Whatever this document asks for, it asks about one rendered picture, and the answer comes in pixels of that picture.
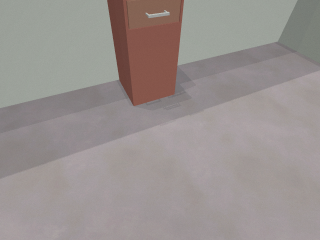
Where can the cabinet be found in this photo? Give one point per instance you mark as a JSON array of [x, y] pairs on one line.
[[147, 57]]

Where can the handle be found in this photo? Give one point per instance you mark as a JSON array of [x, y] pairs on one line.
[[165, 13]]

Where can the drawer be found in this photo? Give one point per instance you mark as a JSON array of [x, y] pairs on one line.
[[137, 9]]

